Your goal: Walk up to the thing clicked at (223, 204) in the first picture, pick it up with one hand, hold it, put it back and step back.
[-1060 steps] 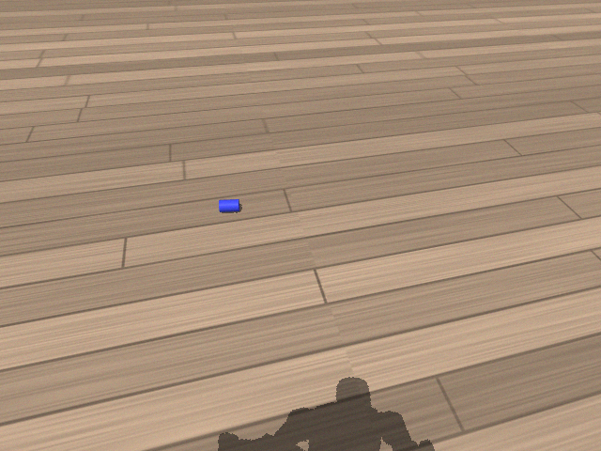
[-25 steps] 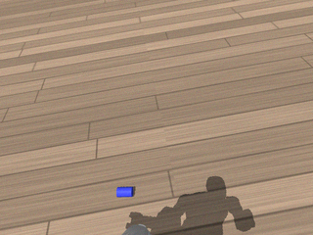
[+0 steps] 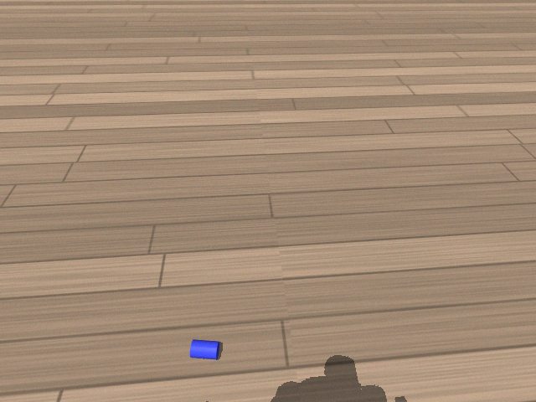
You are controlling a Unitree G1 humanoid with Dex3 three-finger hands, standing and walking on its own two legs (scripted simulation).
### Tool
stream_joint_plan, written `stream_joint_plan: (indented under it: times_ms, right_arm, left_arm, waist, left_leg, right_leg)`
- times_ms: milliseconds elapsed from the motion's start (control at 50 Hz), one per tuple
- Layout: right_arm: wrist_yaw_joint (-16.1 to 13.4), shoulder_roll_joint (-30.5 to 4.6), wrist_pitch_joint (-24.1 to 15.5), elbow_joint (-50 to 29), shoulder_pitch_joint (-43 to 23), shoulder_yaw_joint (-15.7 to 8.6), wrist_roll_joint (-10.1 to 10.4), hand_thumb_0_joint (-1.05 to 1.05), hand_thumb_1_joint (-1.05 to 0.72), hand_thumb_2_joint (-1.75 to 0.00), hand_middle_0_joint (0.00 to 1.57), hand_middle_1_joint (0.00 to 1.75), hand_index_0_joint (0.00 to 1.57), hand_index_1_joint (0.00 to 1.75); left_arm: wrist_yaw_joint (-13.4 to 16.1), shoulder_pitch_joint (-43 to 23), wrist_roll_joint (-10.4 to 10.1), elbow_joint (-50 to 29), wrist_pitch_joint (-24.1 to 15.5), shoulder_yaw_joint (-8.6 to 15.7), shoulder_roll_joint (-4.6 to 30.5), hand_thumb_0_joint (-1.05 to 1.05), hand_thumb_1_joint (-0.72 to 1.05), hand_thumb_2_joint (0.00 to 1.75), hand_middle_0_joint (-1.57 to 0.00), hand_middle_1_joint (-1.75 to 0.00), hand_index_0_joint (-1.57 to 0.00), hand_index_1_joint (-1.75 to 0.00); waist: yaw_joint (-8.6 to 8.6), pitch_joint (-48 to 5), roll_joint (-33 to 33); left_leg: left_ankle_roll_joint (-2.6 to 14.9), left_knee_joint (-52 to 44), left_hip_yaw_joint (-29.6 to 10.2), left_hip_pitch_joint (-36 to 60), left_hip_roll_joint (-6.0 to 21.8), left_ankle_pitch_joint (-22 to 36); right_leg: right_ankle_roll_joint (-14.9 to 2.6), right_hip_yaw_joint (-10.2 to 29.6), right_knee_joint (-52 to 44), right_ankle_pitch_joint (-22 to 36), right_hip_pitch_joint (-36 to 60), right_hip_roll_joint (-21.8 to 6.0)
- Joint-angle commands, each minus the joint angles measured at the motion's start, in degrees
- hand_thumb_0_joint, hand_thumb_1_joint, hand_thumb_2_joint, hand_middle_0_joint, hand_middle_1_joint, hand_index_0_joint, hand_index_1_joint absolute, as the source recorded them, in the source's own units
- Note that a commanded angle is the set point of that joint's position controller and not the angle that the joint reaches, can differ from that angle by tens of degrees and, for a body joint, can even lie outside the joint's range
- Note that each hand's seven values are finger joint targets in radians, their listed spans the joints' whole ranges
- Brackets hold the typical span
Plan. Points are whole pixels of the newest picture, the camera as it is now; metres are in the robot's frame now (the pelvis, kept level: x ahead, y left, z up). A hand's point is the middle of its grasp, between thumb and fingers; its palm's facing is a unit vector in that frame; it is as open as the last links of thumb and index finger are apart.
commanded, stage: walk up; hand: left
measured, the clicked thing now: (205, 349) +0.48 +0.24 -0.73
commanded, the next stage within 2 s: stand in 1.20 s
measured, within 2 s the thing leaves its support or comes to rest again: neither
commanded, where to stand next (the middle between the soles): +0.08 +0.03 m, yaw -3 degrees
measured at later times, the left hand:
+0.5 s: hand out of the picture +0.14 +0.26 -0.13, palm faces -0.06 -0.92 -0.38, open 7.4 cm
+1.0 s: hand out of the picture +0.12 +0.26 -0.14, palm faces -0.09 -0.92 -0.37, open 7.4 cm
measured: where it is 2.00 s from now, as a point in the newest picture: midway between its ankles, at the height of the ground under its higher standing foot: outside the picture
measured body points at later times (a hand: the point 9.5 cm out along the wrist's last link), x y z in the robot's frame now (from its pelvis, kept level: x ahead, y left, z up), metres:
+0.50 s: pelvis +0.03 +0.01 +0.01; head +0.03 +0.00 +0.46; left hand +0.14 +0.31 -0.11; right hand +0.12 -0.30 -0.11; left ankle +0.01 +0.12 -0.73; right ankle +0.02 -0.13 -0.73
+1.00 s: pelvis +0.02 +0.00 +0.02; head +0.03 +0.00 +0.47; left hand +0.12 +0.31 -0.11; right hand +0.08 -0.31 -0.12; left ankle +0.01 +0.12 -0.73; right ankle +0.02 -0.13 -0.73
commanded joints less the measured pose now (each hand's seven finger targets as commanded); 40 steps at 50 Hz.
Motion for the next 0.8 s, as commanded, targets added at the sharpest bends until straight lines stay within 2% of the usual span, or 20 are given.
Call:
stream_joint_plan:
  times_ms: [0, 20, 40, 60, 80, 120, 160, 220, 320, 360, 520, 720, 780]
  right_arm:
    - [-0.77, -13.15, -2.3, -2.99, -2.33, -3.1, -0.65, 0.0, -0.9, -0.9, 0.2, 0.3, 0.2, 0.3]
    - [-0.67, -13.31, -2.24, -3.07, -3.75, -2.99, -0.5, 0.0, -0.9, -0.9, 0.2, 0.3, 0.2, 0.3]
    - [-0.55, -12.82, -2.11, -2.87, -5.15, -2.63, -0.41, 0.0, -0.9, -0.9, 0.2, 0.3, 0.2, 0.3]
    - [-0.52, -11.91, -2.16, -2.95, -6.41, -2.28, -0.39, 0.0, -0.9, -0.9, 0.2, 0.3, 0.2, 0.3]
    - [-0.63, -10.9, -2.36, -2.78, -5.9, -2.05, -0.35, 0.0, -0.9, -0.9, 0.2, 0.3, 0.2, 0.3]
    - [-0.97, -10.71, -2.75, -1.93, -3.98, -1.96, -0.12, 0.0, -0.9, -0.9, 0.2, 0.3, 0.2, 0.3]
    - [-1.21, -10.55, -2.66, -0.96, -3.03, -2.01, 0.28, 0.0, -0.9, -0.9, 0.2, 0.3, 0.2, 0.3]
    - [-1.5, -11.34, -2.34, -0.36, -3.45, -2.57, 0.45, 0.0, -0.9, -0.9, 0.2, 0.3, 0.2, 0.3]
    - [-1.57, -11.09, -1.77, 0.27, -4.2, -2.72, 0.56, 0.0, -0.9, -0.9, 0.2, 0.3, 0.2, 0.3]
    - [-1.58, -10.93, -1.73, 0.66, -4.51, -2.63, 0.53, 0.0, -0.9, -0.9, 0.2, 0.3, 0.2, 0.3]
    - [-1.35, -10.68, -1.55, 1.87, -6.93, -2.63, 0.29, 0.0, -0.9, -0.9, 0.2, 0.3, 0.2, 0.3]
    - [-1.09, -10.18, -1.47, 2.99, -7.5, -2.41, 0.15, 0.0, -0.9, -0.9, 0.2, 0.3, 0.2, 0.3]
    - [-1.12, -10.3, -1.37, 3.4, -6.78, -2.51, 0.03, 0.0, -0.9, -0.9, 0.2, 0.3, 0.2, 0.3]
  left_arm:
    - [0.59, -4.42, -1.56, -3.68, -1.62, 2.84, 12.09, 0.0, 0.9, 0.9, -0.2, -0.3, -0.2, -0.3]
    - [0.54, -3.83, -1.62, -2.78, -1.57, 3.06, 12.51, 0.0, 0.9, 0.9, -0.2, -0.3, -0.2, -0.3]
    - [0.63, -3.75, -1.44, -2.22, -1.84, 3.13, 12.53, 0.0, 0.9, 0.9, -0.2, -0.3, -0.2, -0.3]
    - [0.75, -2.87, -1.41, -1.77, -2.25, 3.09, 12.61, 0.0, 0.9, 0.9, -0.2, -0.3, -0.2, -0.3]
    - [0.85, -3.02, -1.49, -1.23, -2.51, 2.9, 12.88, 0.0, 0.9, 0.9, -0.2, -0.3, -0.2, -0.3]
    - [1.22, -3.3, -1.81, -0.67, -2.78, 2.83, 13.83, 0.0, 0.9, 0.9, -0.2, -0.3, -0.2, -0.3]
    - [1.48, -4.73, -1.94, -0.34, -2.75, 2.52, 14.23, 0.0, 0.9, 0.9, -0.2, -0.3, -0.2, -0.3]
    - [1.82, -5.67, -1.95, 0.02, -2.18, 2.04, 13.9, 0.0, 0.9, 0.9, -0.2, -0.3, -0.2, -0.3]
    - [1.94, -7.03, -1.73, 0.75, -1.74, 1.77, 13.95, 0.0, 0.9, 0.9, -0.2, -0.3, -0.2, -0.3]
    - [1.98, -7.49, -1.76, 1.17, -1.68, 1.68, 13.92, 0.0, 0.9, 0.9, -0.2, -0.3, -0.2, -0.3]
    - [1.97, -9.83, -1.54, 2.55, -1.55, 1.54, 13.77, 0.0, 0.9, 0.9, -0.2, -0.3, -0.2, -0.3]
    - [1.93, -10.7, -1.17, 3.49, -1.7, 1.87, 13.92, 0.0, 0.9, 0.9, -0.2, -0.3, -0.2, -0.3]
    - [1.92, -11.33, -0.96, 3.45, -1.64, 2.07, 14.0, 0.0, 0.9, 0.9, -0.2, -0.3, -0.2, -0.3]
  waist:
    - [-0.46, 2.73, 2.02]
    - [0.43, 3.09, 1.46]
    - [0.94, 3.21, 1.54]
    - [1.51, 1.64, 2.58]
    - [0.92, -0.44, 2.77]
    - [0.16, -4.94, 3.23]
    - [-0.38, -6.59, 2.43]
    - [-0.58, -6.72, 1.26]
    - [-0.81, -5.21, -1.16]
    - [-0.73, -5.24, -1.43]
    - [-0.74, -2.73, -1.26]
    - [-0.73, -4.0, -1.51]
    - [-1.16, -3.27, -1.73]
  left_leg:
    - [6.09, -20.2, -17.71, -0.85, 10.94, -13.76]
    - [6.66, -21.06, -16.86, -5.06, 11.77, -17.71]
    - [5.79, -20.21, -14.35, -7.1, 10.66, -15.04]
    - [4.52, -18.06, -10.6, -5.09, 8.64, -7.5]
    - [3.34, -16.11, -8.3, -2.8, 6.89, -0.4]
    - [2.6, -12.38, -5.63, 1.8, 6.05, 13.8]
    - [2.26, -11.27, -4.26, 5.1, 5.97, 20.99]
    - [2.75, -10.84, -3.72, 8.29, 6.69, 26.46]
    - [3.15, -12.06, -2.93, 7.5, 6.77, 22.85]
    - [2.94, -12.19, -2.63, 7.8, 6.55, 23.51]
    - [2.2, -14.91, -1.75, 7.48, 5.99, 17.94]
    - [1.77, -15.81, -0.83, 9.43, 5.9, 15.13]
    - [1.7, -16.22, -0.63, 8.37, 5.59, 12.66]
  right_leg:
    - [-1.39, 4.34, -3.58, -6.58, -7.26, 0.26]
    - [-1.34, 2.94, -3.84, -7.04, -1.86, 0.78]
    - [-1.58, 3.29, -6.15, -5.2, 2.15, 0.15]
    - [-1.98, 4.38, -8.15, -0.94, 4.23, -1.06]
    - [-2.35, 6.37, -8.74, 3.82, 5.34, -1.97]
    - [-2.71, 7.62, -8.87, 14.44, 7.73, -3.85]
    - [-2.66, 7.36, -8.06, 19.57, 8.15, -4.55]
    - [-2.36, 5.73, -7.53, 20.78, 6.68, -4.02]
    - [-2.35, 5.87, -7.71, 19.53, 7.01, -4.02]
    - [-2.28, 6.44, -7.78, 20.88, 7.42, -4.42]
    - [-1.88, 7.68, -10.56, 19.79, 7.2, -4.68]
    - [-1.82, 8.62, -12.63, 18.37, 7.41, -4.82]
    - [-2.13, 8.96, -13.1, 16.66, 7.16, -4.88]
